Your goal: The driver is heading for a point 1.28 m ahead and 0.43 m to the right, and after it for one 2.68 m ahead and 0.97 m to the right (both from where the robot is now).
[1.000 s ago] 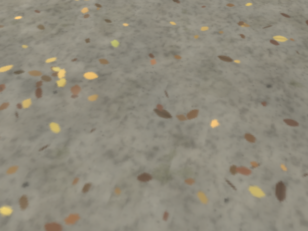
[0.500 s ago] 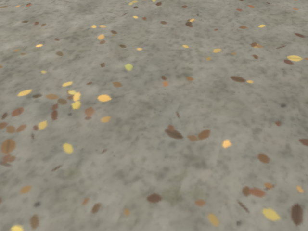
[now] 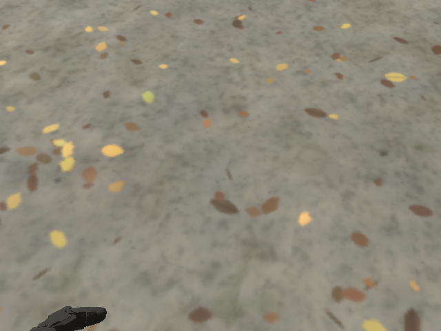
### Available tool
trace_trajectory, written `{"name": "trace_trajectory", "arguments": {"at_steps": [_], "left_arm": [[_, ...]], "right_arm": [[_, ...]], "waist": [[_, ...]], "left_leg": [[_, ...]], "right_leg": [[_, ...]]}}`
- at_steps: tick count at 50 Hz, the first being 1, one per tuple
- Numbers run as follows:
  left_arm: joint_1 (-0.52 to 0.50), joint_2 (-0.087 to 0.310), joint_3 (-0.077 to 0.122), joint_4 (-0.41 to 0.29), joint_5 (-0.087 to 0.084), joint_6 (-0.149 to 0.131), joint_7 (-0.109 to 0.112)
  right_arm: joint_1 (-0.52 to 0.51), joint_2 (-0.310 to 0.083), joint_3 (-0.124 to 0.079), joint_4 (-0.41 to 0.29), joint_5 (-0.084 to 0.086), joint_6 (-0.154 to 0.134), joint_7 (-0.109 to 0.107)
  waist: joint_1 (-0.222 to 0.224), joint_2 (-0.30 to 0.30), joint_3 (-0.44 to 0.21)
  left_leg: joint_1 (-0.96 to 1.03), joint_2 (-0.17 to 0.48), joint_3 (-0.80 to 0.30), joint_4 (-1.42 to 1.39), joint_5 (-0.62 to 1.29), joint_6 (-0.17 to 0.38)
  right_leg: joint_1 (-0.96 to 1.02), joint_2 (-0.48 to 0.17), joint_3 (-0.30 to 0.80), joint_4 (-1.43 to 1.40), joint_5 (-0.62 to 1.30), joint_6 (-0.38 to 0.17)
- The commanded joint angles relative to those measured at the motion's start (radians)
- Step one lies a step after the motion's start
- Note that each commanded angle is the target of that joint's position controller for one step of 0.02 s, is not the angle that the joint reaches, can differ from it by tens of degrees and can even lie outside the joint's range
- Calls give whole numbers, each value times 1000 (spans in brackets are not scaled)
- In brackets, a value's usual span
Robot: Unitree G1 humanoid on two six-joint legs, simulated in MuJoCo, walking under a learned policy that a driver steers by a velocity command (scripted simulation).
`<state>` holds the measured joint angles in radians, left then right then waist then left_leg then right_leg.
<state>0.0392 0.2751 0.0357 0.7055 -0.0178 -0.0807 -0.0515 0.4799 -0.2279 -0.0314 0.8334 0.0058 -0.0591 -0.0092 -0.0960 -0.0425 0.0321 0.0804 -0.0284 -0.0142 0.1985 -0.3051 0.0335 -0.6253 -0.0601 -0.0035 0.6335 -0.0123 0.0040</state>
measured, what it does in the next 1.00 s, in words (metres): walks ahead: right foot, then left foot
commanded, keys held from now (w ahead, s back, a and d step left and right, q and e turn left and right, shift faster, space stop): no key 1.00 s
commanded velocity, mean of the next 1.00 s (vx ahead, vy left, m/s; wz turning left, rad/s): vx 0.08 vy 0.00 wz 0.00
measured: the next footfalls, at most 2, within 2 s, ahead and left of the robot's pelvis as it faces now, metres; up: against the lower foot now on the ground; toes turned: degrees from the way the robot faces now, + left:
right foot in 0.10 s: +0.26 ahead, -0.13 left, +0.00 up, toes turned -1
left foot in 0.46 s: +0.24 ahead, +0.11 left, +0.00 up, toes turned -1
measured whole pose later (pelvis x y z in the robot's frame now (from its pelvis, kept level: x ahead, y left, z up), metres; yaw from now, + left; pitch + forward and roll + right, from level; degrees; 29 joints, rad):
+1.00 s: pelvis +0.22 -0.02 +0.00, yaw +0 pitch -2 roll +0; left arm 0.12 0.25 0.02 1.03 0.00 0.01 0.02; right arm 0.20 -0.23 -0.03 0.97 0.00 0.00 -0.04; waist 0.01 0.00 0.04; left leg -0.17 0.01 -0.01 0.48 -0.29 -0.02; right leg -0.20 0.01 -0.02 0.49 -0.27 -0.02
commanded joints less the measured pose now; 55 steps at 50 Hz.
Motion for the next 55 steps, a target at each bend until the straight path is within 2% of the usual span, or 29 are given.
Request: {"name": "trace_trajectory", "arguments": {"at_steps": [1,3,4,5,6,7,8,9,10,11,12,13,15,17,19,20,22,23,24,25,26,27,28,31,36,44,55], "left_arm": [[-122,62,12,-105,1,-24,-8],[-21,106,32,-75,12,-27,-4],[104,132,48,-33,19,-26,4],[216,166,58,-1,27,-23,17],[310,249,67,11,54,-16,28],[315,214,53,20,48,-7,20],[243,163,46,5,24,6,15],[150,116,32,0,12,11,16],[84,76,17,2,13,11,16],[42,58,11,4,25,8,17],[20,69,15,15,41,8,15],[4,67,15,26,50,5,15],[-7,71,16,46,53,0,20],[8,92,22,66,46,9,30],[12,107,23,79,38,26,38],[2,104,20,83,33,34,40],[9,62,1,99,28,42,42],[46,38,-9,117,32,42,40],[104,49,-5,124,37,42,39],[105,61,0,131,35,47,45],[93,72,1,135,34,52,50],[96,64,0,142,32,57,55],[106,66,0,153,34,61,59],[112,62,-2,177,32,58,58],[96,66,-1,215,21,63,57],[92,78,1,273,17,82,70],[84,81,0,326,18,85,77]], "right_arm": [[5,-195,-49,-28,6,-4,-10],[-37,-211,-56,-32,5,1,-14],[-68,-210,-56,-41,4,5,-16],[-64,-195,-51,-49,-2,6,-17],[30,-113,-25,-67,-34,2,-15],[204,-44,-1,-14,-6,3,-5],[151,-162,-32,8,17,8,-3],[20,-181,-39,-28,28,18,-7],[-47,-166,-37,-40,15,30,-19],[-67,-161,-42,-46,0,46,-31],[-50,-143,-41,-42,-6,61,-35],[-32,-116,-36,-35,-9,69,-40],[-43,-89,-26,-39,-15,73,-47],[-91,-95,-22,-46,-17,75,-45],[-123,-116,-28,-45,-14,81,-41],[-133,-115,-29,-44,-17,81,-39],[-157,-111,-29,-47,-33,78,-38],[-174,-126,-28,-61,-38,75,-41],[-211,-201,-43,-70,-30,72,-47],[-226,-193,-47,-52,-24,68,-43],[-240,-143,-34,-52,-28,58,-38],[-254,-119,-27,-46,-32,49,-34],[-262,-112,-24,-46,-29,40,-31],[-238,-123,-26,-21,-15,25,-30],[-235,-126,-25,11,-12,31,-32],[-251,-118,-23,69,-10,44,-32],[-263,-111,-21,144,-11,55,-39]], "waist": [[35,159,72],[103,175,-5],[170,166,-82],[218,129,-164],[187,-104,-331],[134,-273,-534],[151,-127,-449],[136,-66,-270],[111,7,-169],[84,1,-129],[59,-31,-108],[42,-48,-104],[36,-64,-115],[59,-61,-138],[67,-47,-124],[59,-41,-103],[50,-21,-56],[56,12,-29],[116,105,4],[123,172,15],[115,171,20],[122,173,12],[121,163,4],[110,108,-47],[100,60,-78],[104,41,-62],[103,47,-32]], "left_leg": [[-124,221,-85,-9,530,116],[-78,221,-76,112,735,78],[-89,189,-56,247,828,50],[-177,138,-34,425,753,10],[-432,42,-15,775,220,-40],[-571,-74,-113,1081,-391,-81],[-585,-20,-170,1152,-342,-84],[-647,29,-107,1134,-290,-82],[-633,73,-82,1059,-230,-86],[-569,106,-85,980,-178,-87],[-478,114,-75,920,-140,-89],[-418,112,-61,848,-127,-91],[-356,111,-47,691,-121,-94],[-317,115,-44,575,-32,-88],[-273,103,-33,497,58,-80],[-241,94,-23,444,96,-72],[-179,90,-22,331,125,-50],[-174,132,-72,247,162,-31],[-233,170,-116,222,104,-5],[-361,139,-106,198,-81,6],[-407,122,-97,174,-121,-7],[-415,117,-91,169,-84,-22],[-397,112,-86,175,-17,-32],[-309,105,-69,229,178,-34],[-260,94,-52,255,316,-25],[-249,79,-33,240,337,-25],[-248,67,-15,210,257,-34]], "right_leg": [[111,53,-21,-96,85,-22],[231,82,-18,-110,73,-59],[381,104,-32,-133,107,-84],[578,53,-2,-139,271,-111],[918,-198,248,-41,640,-214],[1056,-392,606,-148,636,-394],[885,-334,558,-233,399,-361],[735,-282,418,-259,258,-312],[575,-229,328,-300,217,-278],[449,-196,269,-332,176,-256],[343,-166,224,-369,143,-243],[283,-146,185,-385,151,-243],[249,-135,137,-389,189,-256],[263,-140,139,-399,61,-255],[239,-138,157,-420,-192,-238],[212,-127,160,-422,-312,-219],[166,-87,154,-402,-482,-156],[161,-56,143,-374,-533,-107],[170,12,91,-335,-515,-64],[272,46,36,-293,-424,-42],[331,44,32,-261,-365,-38],[362,40,29,-245,-323,-44],[368,37,31,-236,-289,-50],[385,32,29,-219,-156,-58],[427,28,27,-195,-9,-55],[465,22,31,-193,46,-53],[460,21,35,-219,-10,-53]]}}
